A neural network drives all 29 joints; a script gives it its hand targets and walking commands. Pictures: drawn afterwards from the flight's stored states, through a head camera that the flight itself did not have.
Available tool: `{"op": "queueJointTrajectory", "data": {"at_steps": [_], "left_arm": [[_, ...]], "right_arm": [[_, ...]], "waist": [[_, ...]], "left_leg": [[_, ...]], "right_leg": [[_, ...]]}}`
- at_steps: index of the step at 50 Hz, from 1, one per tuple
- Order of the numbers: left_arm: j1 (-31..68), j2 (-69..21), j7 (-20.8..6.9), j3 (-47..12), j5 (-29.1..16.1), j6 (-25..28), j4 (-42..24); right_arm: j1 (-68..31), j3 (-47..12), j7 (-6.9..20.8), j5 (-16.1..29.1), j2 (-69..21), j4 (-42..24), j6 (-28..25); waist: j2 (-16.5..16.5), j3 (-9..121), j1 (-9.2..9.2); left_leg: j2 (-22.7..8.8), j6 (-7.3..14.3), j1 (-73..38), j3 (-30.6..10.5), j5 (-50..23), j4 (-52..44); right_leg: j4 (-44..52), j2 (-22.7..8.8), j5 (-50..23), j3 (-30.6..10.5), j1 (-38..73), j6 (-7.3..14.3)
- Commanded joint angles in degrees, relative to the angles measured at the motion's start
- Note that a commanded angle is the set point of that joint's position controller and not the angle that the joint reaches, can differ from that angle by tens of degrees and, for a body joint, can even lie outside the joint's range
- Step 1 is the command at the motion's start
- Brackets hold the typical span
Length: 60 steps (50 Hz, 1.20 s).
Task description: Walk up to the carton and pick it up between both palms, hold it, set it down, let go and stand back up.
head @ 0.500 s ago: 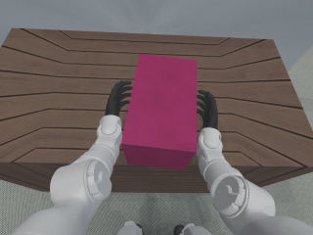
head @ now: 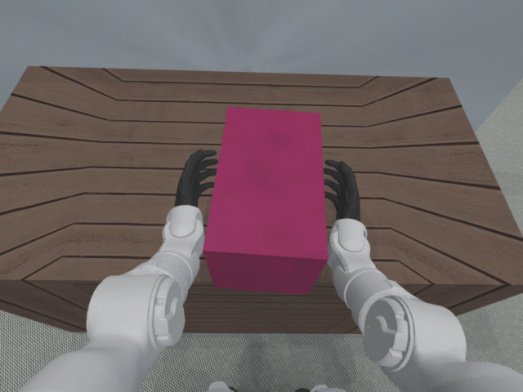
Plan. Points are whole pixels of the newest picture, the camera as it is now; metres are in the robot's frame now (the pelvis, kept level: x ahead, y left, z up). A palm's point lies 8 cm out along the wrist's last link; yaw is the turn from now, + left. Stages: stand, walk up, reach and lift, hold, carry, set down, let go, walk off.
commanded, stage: reach and lift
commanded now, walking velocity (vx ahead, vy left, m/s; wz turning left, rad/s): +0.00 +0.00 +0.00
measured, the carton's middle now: (267, 200) +0.42 -0.02 -0.03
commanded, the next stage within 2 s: none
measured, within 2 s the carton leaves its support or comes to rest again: leaves its support in 0.08 s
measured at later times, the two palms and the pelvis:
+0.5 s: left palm (185, 159) +0.42 +0.10 +0.10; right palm (367, 176) +0.38 -0.15 +0.09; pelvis +0.01 +0.01 +0.01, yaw +1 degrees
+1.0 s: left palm (180, 160) +0.40 +0.10 +0.13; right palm (377, 177) +0.36 -0.15 +0.12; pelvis -0.02 +0.00 +0.03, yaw +0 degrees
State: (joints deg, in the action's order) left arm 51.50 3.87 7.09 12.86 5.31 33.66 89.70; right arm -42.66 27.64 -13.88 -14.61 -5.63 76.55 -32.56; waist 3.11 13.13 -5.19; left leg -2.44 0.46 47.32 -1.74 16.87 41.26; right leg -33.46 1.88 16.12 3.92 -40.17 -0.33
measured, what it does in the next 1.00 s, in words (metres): stands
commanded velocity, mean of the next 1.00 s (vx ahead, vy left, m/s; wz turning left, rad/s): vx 0.00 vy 0.00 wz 0.00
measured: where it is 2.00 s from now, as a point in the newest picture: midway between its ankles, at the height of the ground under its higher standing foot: outside the picture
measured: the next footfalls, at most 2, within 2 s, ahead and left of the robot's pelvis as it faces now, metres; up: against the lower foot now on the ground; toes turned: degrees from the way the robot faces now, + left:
none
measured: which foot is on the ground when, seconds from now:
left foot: down 0.00-1.00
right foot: down 0.00-1.00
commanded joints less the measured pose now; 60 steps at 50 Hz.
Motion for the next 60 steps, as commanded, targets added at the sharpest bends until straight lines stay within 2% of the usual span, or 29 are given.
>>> {"op": "queueJointTrajectory", "data": {"at_steps": [1, 4, 5, 10, 14, 17, 20, 24, 27, 31, 35, 39, 45, 50, 52, 54, 56, 60], "left_arm": [[37.42, -40.3, -8.64, -14.42, 4.87, 1.94, -8.19], [39.15, -43.05, -8.3, -17.85, 2.31, 0.61, -11.23], [39.32, -44.05, -8.13, -18.71, 1.64, -0.02, -12.38], [40.91, -49.02, -7.33, -23.99, -2.05, -3.91, -20.32], [40.76, -50.88, -6.87, -26.24, -3.98, -7.67, -26.28], [39.19, -50.9, -6.91, -26.39, -4.39, -10.85, -29.54], [37.1, -49.6, -7.54, -24.44, -3.76, -14.2, -30.97], [34.72, -47.1, -9.04, -19.34, -1.06, -17.71, -29.83], [35.18, -46.25, -10.19, -16.32, 0.67, -18.62, -28.77], [38.86, -47.26, -10.73, -15.3, 1.47, -18.49, -28.97], [43.29, -48.39, -10.36, -15.67, 1.06, -18.45, -29.78], [46.29, -47.39, -9.85, -14.66, 0.64, -18.91, -29.62], [43.77, -46.07, -8.58, -13.22, 0.54, -20.47, -29.8], [37.02, -44.74, -8.26, -11.6, 1.93, -23.26, -31.62], [34.32, -44.31, -8.45, -11.52, 2.58, -24.97, -33.56], [32.04, -44.89, -8.56, -12.87, 2.77, -27.0, -36.86], [30.76, -46.26, -8.68, -15.5, 2.31, -29.29, -41.47], [29.94, -50.04, -8.23, -23.92, 0.1, -34.72, -55.48]], "right_arm": [[-35.48, -20.37, 8.8, -4.56, -40.86, -2.69, 1.08], [-37.1, -24.45, 8.38, -0.76, -42.5, -6.67, 3.89], [-37.84, -26.13, 8.3, 0.65, -42.99, -8.66, 4.94], [-41.8, -33.95, 7.68, 7.02, -45.9, -21.73, 10.7], [-44.43, -40.17, 7.33, 11.78, -47.25, -32.68, 16.14], [-45.11, -43.36, 7.15, 14.84, -46.82, -38.2, 20.24], [-43.9, -43.77, 6.95, 16.53, -45.4, -39.19, 24.14], [-39.73, -39.74, 6.72, 16.1, -43.28, -34.08, 27.37], [-38.46, -36.2, 6.97, 14.86, -42.64, -30.76, 27.55], [-39.82, -31.58, 7.8, 12.41, -42.49, -28.8, 26.35], [-43.34, -28.04, 8.96, 10.13, -42.31, -29.33, 25.49], [-46.19, -25.47, 10.13, 7.68, -42.36, -29.68, 25.77], [-48.41, -28.55, 11.49, 8.27, -42.15, -32.54, 27.17], [-46.07, -33.55, 11.44, 11.35, -41.16, -34.4, 28.84], [-44.23, -35.39, 10.97, 12.83, -40.58, -34.74, 29.71], [-42.54, -37.42, 10.32, 14.5, -40.09, -35.8, 30.46], [-41.16, -39.62, 9.38, 16.43, -40.12, -37.93, 31.24], [-39.14, -45.01, 7.17, 21.01, -40.58, -45.63, 33.36]], "waist": [[4.74, 38.97, -3.7], [5.56, 40.98, -4.65], [5.88, 41.34, -4.42], [5.89, 44.62, -5.12], [4.21, 43.74, -4.26], [2.85, 40.67, -3.22], [1.37, 35.02, -2.6], [0.28, 26.03, -2.54], [0.56, 23.73, -2.61], [1.75, 24.74, -3.59], [2.9, 26.59, -4.17], [2.11, 26.74, -3.37], [0.29, 28.72, 1.15], [-2.63, 26.51, 4.59], [-3.74, 24.66, 4.96], [-4.24, 23.39, 4.66], [-4.1, 23.39, 3.61], [-2.08, 25.56, 0.48]], "left_leg": [[2.21, -4.33, -25.5, 1.08, -23.29, 1.36], [2.48, -4.46, -26.41, -0.07, -24.46, 2.31], [2.59, -4.45, -26.75, -0.41, -25.02, 2.57], [3.12, -4.04, -28.63, -2.5, -27.13, 3.35], [3.51, -3.14, -29.84, -3.65, -27.37, 2.58], [3.72, -2.61, -31.15, -4.14, -27.33, 0.77], [3.71, -2.34, -33.35, -4.18, -27.22, -2.11], [3.2, -2.35, -36.88, -3.64, -26.37, -6.53], [2.8, -2.77, -39.06, -2.89, -26.15, -9.1], [2.3, -3.65, -41.31, -1.89, -24.54, -11.35], [1.98, -4.02, -41.68, -1.11, -19.98, -13.1], [1.99, -2.77, -38.3, -0.15, -10.96, -15.69], [2.43, -1.02, -35.67, 1.08, -7.73, -17.54], [2.92, -0.27, -36.95, 1.6, -12.72, -17.93], [3.09, -0.27, -38.52, 1.61, -15.3, -18.19], [3.17, -0.66, -41.01, 1.39, -18.87, -18.04], [3.3, -1.41, -44.09, 0.94, -23.12, -17.39], [3.67, -3.49, -49.81, -0.53, -31.35, -15.25]], "right_leg": [[-1.02, 1.93, -29.2, 0.19, 14.07, 0.8], [-1.69, 2.32, -30.36, -0.21, 14.24, 0.76], [-1.89, 2.43, -30.59, -0.39, 14.36, 0.82], [-2.63, 2.87, -32.79, -1.31, 16.06, 0.44], [-2.47, 2.75, -33.27, -2.26, 18.35, -0.06], [-1.36, 2.48, -33.04, -2.87, 20.12, -0.36], [0.85, 2.14, -32.15, -3.21, 22.09, -0.56], [4.73, 1.62, -30.34, -3.18, 23.63, -0.5], [7.26, 1.23, -29.6, -2.95, 25.06, -0.2], [9.92, 1.06, -26.59, -2.25, 25.48, 0.45], [12.03, 0.83, -20.8, -1.84, 24.52, 1.17], [12.89, 0.16, -13.77, -2.02, 24.33, 1.33], [12.57, -0.05, -12.14, -2.95, 28.26, 1.18], [12.71, 0.4, -16.75, -3.67, 33.18, 0.45], [13.11, 0.62, -19.35, -3.8, 34.99, -0.05], [13.56, 1.01, -22.52, -3.69, 35.99, -0.44], [14.01, 1.38, -26.46, -3.54, 36.67, -0.86], [14.31, 2.08, -33.85, -2.97, 36.65, -1.6]]}}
